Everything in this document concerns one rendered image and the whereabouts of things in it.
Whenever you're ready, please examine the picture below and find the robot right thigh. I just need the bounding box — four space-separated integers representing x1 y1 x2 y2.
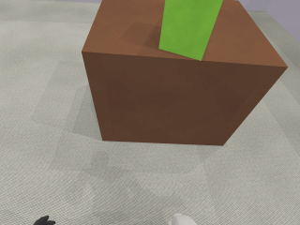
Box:
168 215 197 225

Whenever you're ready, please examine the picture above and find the carton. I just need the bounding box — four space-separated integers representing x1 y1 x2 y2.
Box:
158 0 223 61

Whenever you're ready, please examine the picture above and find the pedestal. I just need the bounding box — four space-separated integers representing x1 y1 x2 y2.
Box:
82 0 288 146

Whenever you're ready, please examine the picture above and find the left robot hand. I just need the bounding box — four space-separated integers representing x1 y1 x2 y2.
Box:
33 215 56 225

